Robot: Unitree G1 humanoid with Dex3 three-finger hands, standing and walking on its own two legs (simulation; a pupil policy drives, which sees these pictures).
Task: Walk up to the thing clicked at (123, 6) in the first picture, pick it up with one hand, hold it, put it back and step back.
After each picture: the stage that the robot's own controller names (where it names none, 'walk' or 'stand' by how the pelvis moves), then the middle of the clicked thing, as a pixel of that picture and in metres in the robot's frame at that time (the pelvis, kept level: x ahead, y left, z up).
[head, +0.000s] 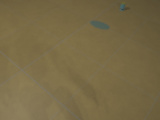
stand; (122, 6) +2.21 -0.61 -0.72
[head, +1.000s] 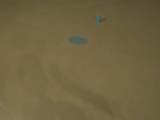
walk; (98, 18) +2.14 -0.11 -0.69
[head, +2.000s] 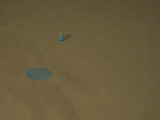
walk; (61, 37) +1.50 +0.35 -0.72
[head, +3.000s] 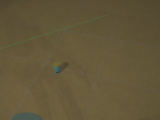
walk; (56, 68) +1.01 +0.33 -0.72
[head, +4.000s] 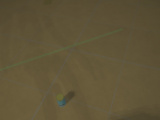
walk; (60, 100) +0.66 +0.26 -0.72
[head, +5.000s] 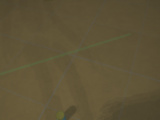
stand; (61, 117) +0.46 +0.22 -0.71
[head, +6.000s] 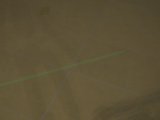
stand; out of the picture +0.40 +0.18 -0.72
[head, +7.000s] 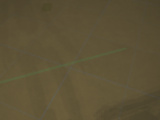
stand; out of the picture +0.41 +0.18 -0.72
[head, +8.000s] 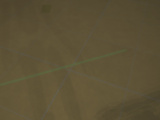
stand; out of the picture +0.38 +0.20 -0.73
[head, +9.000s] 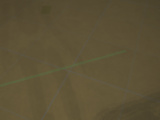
stand; out of the picture +0.38 +0.20 -0.73
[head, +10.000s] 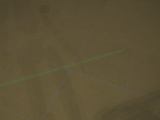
go down; out of the picture +0.38 +0.20 -0.73
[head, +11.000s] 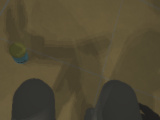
go down; (19, 53) +0.46 +0.24 -0.31
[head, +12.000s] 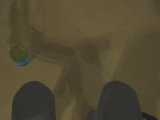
approach; (20, 57) +0.46 +0.24 -0.30
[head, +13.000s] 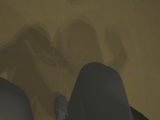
close in; out of the picture +0.44 +0.28 -0.22
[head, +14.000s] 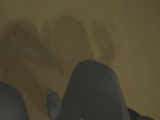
close; out of the picture +0.44 +0.29 -0.22
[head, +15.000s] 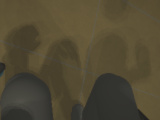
lift; out of the picture +0.35 +0.26 -0.17
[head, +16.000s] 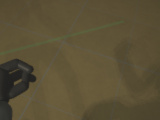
hold; out of the picture +0.27 +0.26 -0.62
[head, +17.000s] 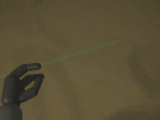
close; out of the picture +0.25 +0.29 -0.70
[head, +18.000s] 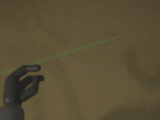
stand; out of the picture +0.22 +0.29 -0.70
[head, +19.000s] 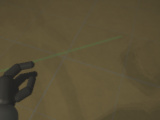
hold; out of the picture +0.23 +0.29 -0.70
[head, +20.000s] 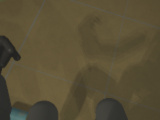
crouch; (16, 115) +0.26 +0.30 -0.47
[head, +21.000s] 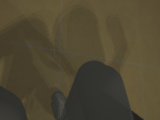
lower; out of the picture +0.23 +0.33 -0.25
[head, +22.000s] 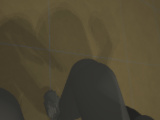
lower; out of the picture +0.22 +0.33 -0.25
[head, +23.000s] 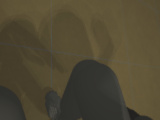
lower; out of the picture +0.22 +0.33 -0.25
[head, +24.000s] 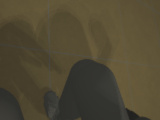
lower; out of the picture +0.23 +0.33 -0.25
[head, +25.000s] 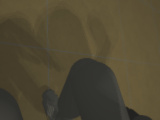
lower; out of the picture +0.23 +0.33 -0.25
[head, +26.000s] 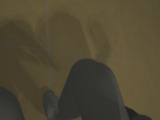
open; out of the picture +0.24 +0.33 -0.25
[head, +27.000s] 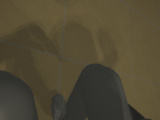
stand; out of the picture +0.25 +0.32 -0.27
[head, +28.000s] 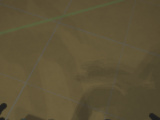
stand; out of the picture +0.26 +0.29 -0.58
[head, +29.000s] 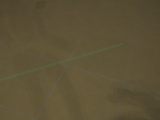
stand; out of the picture +0.24 +0.28 -0.69
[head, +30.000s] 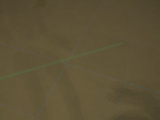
stand; out of the picture +0.24 +0.28 -0.69
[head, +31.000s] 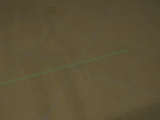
stand; out of the picture +0.28 +0.26 -0.74
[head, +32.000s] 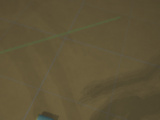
walk; out of the picture +0.35 +0.23 -0.73
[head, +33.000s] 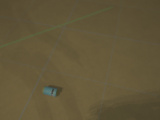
walk; (50, 91) +0.64 +0.29 -0.71
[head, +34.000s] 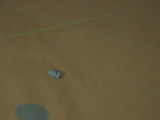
stand; (54, 73) +0.91 +0.28 -0.73
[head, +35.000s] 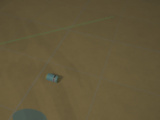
stand; (52, 77) +0.91 +0.28 -0.75
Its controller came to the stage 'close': yes
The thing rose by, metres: 0.26
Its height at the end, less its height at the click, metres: -0.02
